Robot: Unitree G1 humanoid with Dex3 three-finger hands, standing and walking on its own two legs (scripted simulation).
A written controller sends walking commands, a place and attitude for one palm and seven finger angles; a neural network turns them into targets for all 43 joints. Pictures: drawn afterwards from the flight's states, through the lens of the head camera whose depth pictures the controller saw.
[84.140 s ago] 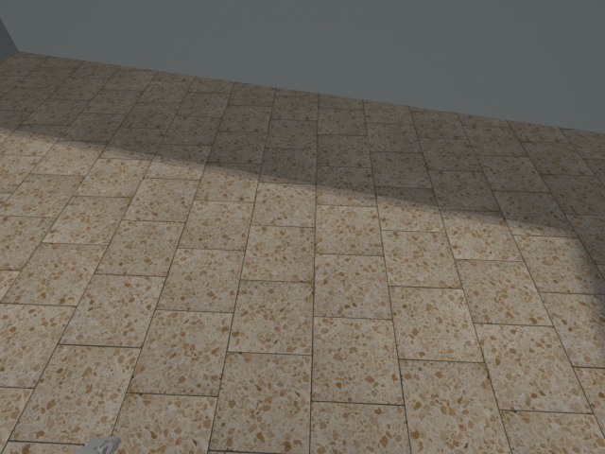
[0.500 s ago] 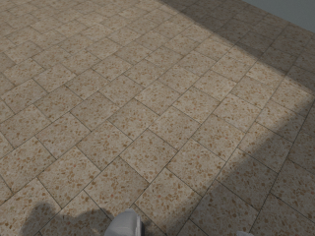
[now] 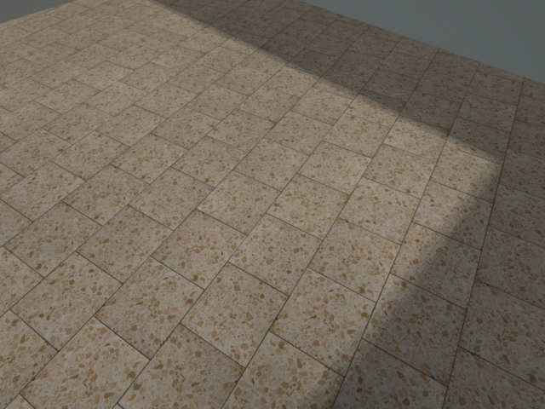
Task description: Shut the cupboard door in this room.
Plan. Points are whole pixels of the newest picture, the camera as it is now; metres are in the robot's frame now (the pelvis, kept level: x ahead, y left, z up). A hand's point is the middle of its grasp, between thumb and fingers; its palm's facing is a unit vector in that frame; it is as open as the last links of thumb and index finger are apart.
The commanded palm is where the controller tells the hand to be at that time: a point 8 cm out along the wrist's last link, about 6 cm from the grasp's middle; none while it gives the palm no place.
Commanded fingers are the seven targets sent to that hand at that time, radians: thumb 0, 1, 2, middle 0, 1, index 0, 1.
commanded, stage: turn to face it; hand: left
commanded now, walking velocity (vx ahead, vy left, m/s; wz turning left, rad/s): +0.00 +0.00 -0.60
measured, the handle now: out of the picture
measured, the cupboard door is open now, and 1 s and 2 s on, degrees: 26 26 26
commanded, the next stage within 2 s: none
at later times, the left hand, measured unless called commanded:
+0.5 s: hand (157, 368) +0.20 +0.23 -0.15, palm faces -0.25 -0.94 -0.22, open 7.3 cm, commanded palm none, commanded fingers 0.00 0.90 0.90 -0.20 -0.30 -0.20 -0.30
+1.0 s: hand (209, 355) +0.22 +0.14 -0.15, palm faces -0.55 -0.81 -0.21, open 7.3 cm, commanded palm none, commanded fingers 0.00 0.90 0.90 -0.20 -0.30 -0.20 -0.30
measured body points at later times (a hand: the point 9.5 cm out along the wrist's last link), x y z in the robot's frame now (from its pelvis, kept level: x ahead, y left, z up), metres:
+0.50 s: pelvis +0.04 +0.05 +0.02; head +0.09 +0.06 +0.46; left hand +0.21 +0.28 -0.13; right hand +0.04 -0.22 -0.11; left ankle +0.07 +0.15 -0.72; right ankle -0.03 -0.08 -0.64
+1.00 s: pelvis +0.05 +0.03 +0.01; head +0.10 +0.00 +0.46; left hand +0.25 +0.18 -0.14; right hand -0.03 -0.24 -0.12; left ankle +0.12 +0.13 -0.69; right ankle -0.03 -0.08 -0.72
